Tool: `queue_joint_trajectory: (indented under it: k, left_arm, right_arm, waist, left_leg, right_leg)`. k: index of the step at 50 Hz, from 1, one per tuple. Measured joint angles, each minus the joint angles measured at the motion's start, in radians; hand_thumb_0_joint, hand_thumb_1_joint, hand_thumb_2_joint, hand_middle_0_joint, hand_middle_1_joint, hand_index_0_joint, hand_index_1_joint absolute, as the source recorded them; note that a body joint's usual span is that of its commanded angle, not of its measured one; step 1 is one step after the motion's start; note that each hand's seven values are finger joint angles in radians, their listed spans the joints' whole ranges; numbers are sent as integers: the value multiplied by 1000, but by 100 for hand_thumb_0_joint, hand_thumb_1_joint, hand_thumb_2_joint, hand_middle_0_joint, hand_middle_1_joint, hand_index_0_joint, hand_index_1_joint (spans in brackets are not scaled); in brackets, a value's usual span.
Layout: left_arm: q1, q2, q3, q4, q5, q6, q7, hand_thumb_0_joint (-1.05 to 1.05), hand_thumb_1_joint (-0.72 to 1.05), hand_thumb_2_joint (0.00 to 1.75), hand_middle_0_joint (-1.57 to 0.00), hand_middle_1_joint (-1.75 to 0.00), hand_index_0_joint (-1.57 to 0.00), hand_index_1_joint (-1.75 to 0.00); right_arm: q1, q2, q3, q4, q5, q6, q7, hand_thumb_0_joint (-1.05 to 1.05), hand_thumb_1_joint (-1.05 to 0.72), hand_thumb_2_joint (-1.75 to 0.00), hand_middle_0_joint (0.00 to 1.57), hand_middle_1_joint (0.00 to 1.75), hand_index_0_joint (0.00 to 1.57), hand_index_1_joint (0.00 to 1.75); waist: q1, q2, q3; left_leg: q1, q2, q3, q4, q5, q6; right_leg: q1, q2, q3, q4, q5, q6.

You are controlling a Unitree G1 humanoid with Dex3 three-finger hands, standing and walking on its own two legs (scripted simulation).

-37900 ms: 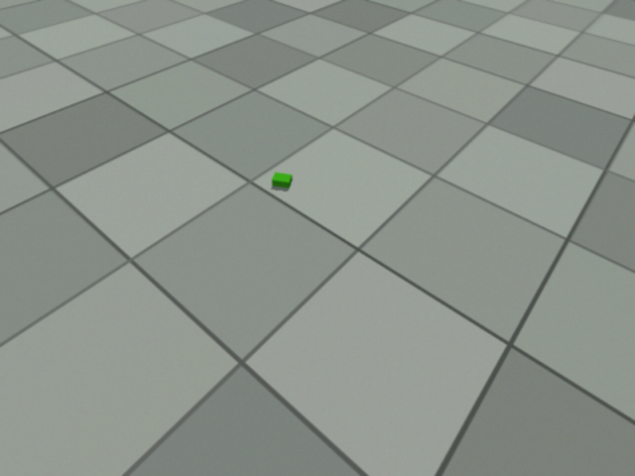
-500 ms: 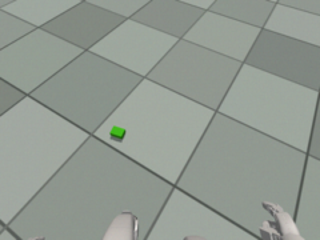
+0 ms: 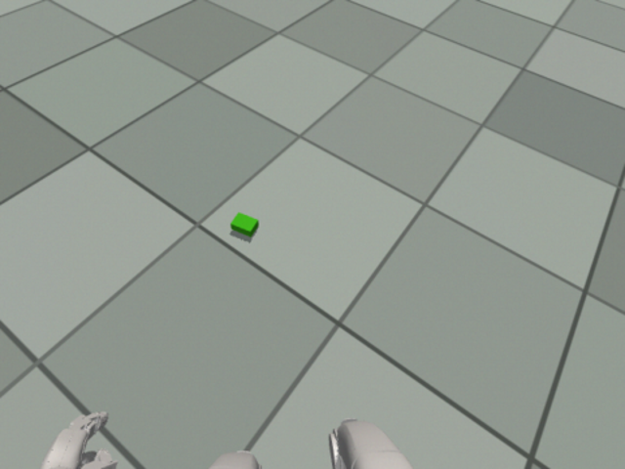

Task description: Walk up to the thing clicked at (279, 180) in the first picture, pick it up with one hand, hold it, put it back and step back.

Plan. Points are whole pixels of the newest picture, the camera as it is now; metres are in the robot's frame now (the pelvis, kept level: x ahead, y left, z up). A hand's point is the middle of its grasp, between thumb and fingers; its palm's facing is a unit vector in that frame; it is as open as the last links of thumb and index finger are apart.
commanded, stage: step back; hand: left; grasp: from above
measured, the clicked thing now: (244, 224) +0.98 +0.21 -0.74
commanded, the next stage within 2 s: stand in 1.10 s
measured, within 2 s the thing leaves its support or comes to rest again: neither
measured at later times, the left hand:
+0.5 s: hand out of the picture -0.04 +0.27 -0.14, palm faces +0.02 -0.91 -0.42, open 7.4 cm
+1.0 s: hand out of the picture +0.07 +0.24 -0.14, palm faces -0.01 -0.92 -0.38, open 7.4 cm
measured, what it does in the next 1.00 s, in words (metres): steps on the spot: right foot, then left foot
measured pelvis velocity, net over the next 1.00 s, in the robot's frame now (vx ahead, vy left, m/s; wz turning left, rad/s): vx -0.04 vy -0.02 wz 0.00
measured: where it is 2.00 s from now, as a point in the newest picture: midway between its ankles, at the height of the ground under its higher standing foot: outside the picture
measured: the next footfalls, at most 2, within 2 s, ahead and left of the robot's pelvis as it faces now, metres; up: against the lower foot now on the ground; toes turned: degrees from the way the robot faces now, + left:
right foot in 0.16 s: -0.07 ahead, -0.14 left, +0.00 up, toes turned -1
left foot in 0.48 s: -0.01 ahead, +0.12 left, +0.00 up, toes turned -1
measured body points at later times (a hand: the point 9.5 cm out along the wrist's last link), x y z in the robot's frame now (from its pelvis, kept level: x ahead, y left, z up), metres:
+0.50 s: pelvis -0.07 -0.01 +0.00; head -0.04 -0.02 +0.45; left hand -0.04 +0.32 -0.11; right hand -0.01 -0.33 -0.13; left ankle -0.05 +0.12 -0.73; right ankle -0.11 -0.14 -0.73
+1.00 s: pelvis -0.04 -0.02 +0.00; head -0.02 -0.03 +0.45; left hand +0.07 +0.28 -0.11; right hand +0.04 -0.33 -0.14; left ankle -0.05 +0.12 -0.71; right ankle +0.02 -0.14 -0.73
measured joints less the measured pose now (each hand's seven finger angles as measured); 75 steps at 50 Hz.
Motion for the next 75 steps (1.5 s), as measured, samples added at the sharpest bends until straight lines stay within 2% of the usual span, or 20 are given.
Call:
queue_joint_trajectory:
  k: [3,8,10,11,13,15,19,23,27,30,33,38,42,44,48,51,54,58,63,75]
  left_arm:
    - [32,2,3,11,-3,-12,-8,1,90,90,-20,-30,-20,-30]
    - [101,13,0,67,4,-58,-15,1,90,90,-20,-30,-20,-30]
    - [108,-20,-1,119,18,-76,-9,1,90,90,-20,-30,-20,-30]
    - [123,-32,-4,132,26,-81,-10,1,90,90,-20,-30,-20,-30]
    - [160,-34,-8,145,38,-86,-13,1,90,90,-20,-30,-20,-30]
    - [183,-36,-8,162,37,-90,-12,1,90,90,-20,-30,-20,-30]
    - [185,-37,-2,167,33,-114,-12,1,90,90,-20,-30,-20,-30]
    - [171,-15,5,143,28,-127,-17,1,90,90,-20,-30,-20,-30]
    - [159,24,3,132,16,-111,-11,1,90,90,-20,-30,-20,-30]
    - [149,20,-10,146,10,-89,-8,1,90,90,-20,-30,-20,-30]
    - [141,27,-15,139,7,-93,-18,1,90,90,-20,-30,-20,-30]
    - [116,31,-10,135,2,-106,-26,1,90,90,-20,-30,-20,-30]
    - [83,3,-7,156,7,-121,-11,1,90,90,-20,-30,-20,-30]
    - [70,-19,-15,161,15,-125,-7,1,90,90,-20,-30,-20,-30]
    - [39,-38,-28,162,19,-116,-10,1,90,90,-20,-30,-20,-30]
    - [10,-46,-31,160,19,-117,-12,1,90,90,-20,-30,-20,-30]
    - [-17,-35,-28,166,9,-110,-10,1,90,90,-20,-30,-20,-30]
    - [-28,-28,-35,196,-14,-106,-9,1,90,90,-20,-30,-20,-30]
    - [-32,-22,-47,246,-14,-105,-14,1,90,90,-20,-30,-20,-30]
    - [-29,-32,-67,305,-6,-104,-20,1,90,90,-20,-30,-20,-30]
  right_arm:
    - [-24,-5,-1,-14,3,-5,-2,1,-90,-90,21,30,21,30]
    - [-88,-23,-13,-45,4,-10,7,1,-90,-90,21,30,21,30]
    - [-112,-47,-26,-38,7,-4,6,1,-90,-90,21,30,20,30]
    - [-103,-49,-30,-32,7,0,4,1,-90,-90,21,30,20,30]
    - [-75,-38,-30,-7,8,5,4,1,-91,-90,21,30,20,30]
    - [-57,-40,-30,18,16,2,17,1,-91,-90,21,30,20,30]
    - [-12,-56,-35,53,17,-8,26,1,-91,-90,21,30,20,30]
    - [11,-51,-37,86,11,-16,36,1,-91,-90,20,30,20,30]
    - [-14,-13,-40,93,8,-44,35,1,-91,-90,20,30,20,30]
    - [-13,1,-41,67,12,-67,34,1,-91,-90,21,30,20,30]
    - [-4,13,-32,58,15,-67,29,1,-90,-90,21,30,20,30]
    - [-12,10,-23,55,14,-61,24,1,-90,-90,21,30,20,30]
    - [-36,-13,-18,63,28,-37,16,1,-90,-90,21,30,20,30]
    - [-47,-18,-17,75,37,-23,7,1,-90,-90,21,30,20,30]
    - [-55,-13,-11,100,39,-18,7,1,-91,-90,20,30,20,30]
    - [-56,-19,-10,121,35,-26,9,1,-91,-90,20,30,20,30]
    - [-62,-6,-11,149,25,-39,4,1,-91,-90,20,30,20,30]
    - [-61,8,0,181,27,-50,11,1,-91,-90,20,30,20,30]
    - [-78,22,13,204,35,-62,13,1,-91,-90,21,30,20,30]
    - [-145,19,18,217,42,-63,10,1,-91,-90,21,30,20,30]
  waist:
    - [18,3,-31]
    - [44,-2,-62]
    - [29,81,-40]
    - [26,101,-50]
    - [57,78,-93]
    - [71,65,-110]
    - [57,83,-114]
    - [54,76,-94]
    - [63,0,-49]
    - [39,14,-55]
    - [30,9,-72]
    - [17,-10,-82]
    - [17,34,-70]
    - [16,66,-76]
    - [33,55,-91]
    - [32,58,-91]
    - [30,26,-73]
    - [24,16,-78]
    - [14,-3,-93]
    - [28,8,-113]
  left_leg:
    - [-36,23,7,-30,45,-9]
    - [-108,43,51,13,58,-14]
    - [-126,85,-2,81,8,-2]
    - [-134,72,-37,109,-59,0]
    - [-147,20,-49,176,-149,-10]
    - [-138,-10,-57,228,-132,-17]
    - [-101,-7,-62,206,-111,-20]
    - [-35,8,-12,74,-155,-20]
    - [38,-31,54,-68,38,-10]
    - [46,-12,45,-64,15,6]
    - [76,2,44,-100,20,7]
    - [90,3,53,-90,0,-10]
    - [65,35,44,28,-77,-31]
    - [40,38,4,88,-137,-20]
    - [15,0,1,143,-242,-13]
    - [25,9,16,89,-197,-10]
    - [68,-6,39,-24,-54,-22]
    - [99,3,43,-65,-53,-22]
    - [157,5,45,-136,-28,-20]
    - [236,2,43,-262,37,-21]
  right_leg:
    - [48,19,28,46,22,0]
    - [288,-57,-12,-437,40,9]
    - [339,-5,-53,-515,115,-2]
    - [344,4,-65,-521,126,-5]
    - [324,-19,-43,-506,122,-22]
    - [326,-42,-30,-523,135,-22]
    - [333,-61,-64,-563,164,-2]
    - [326,-85,-100,-550,152,10]
    - [287,-141,-73,-436,120,13]
    - [193,-96,-58,-236,11,-10]
    - [127,-87,-59,-173,24,-20]
    - [122,-117,-74,-355,126,-1]
    - [192,-84,-102,-521,304,6]
    - [191,-69,-120,-507,284,3]
    - [171,-94,-109,-489,261,-2]
    - [155,-105,-117,-484,256,8]
    - [149,-130,-103,-466,245,23]
    - [195,-121,-102,-544,279,33]
    - [256,-118,-102,-622,309,36]
    - [332,-119,-107,-736,365,38]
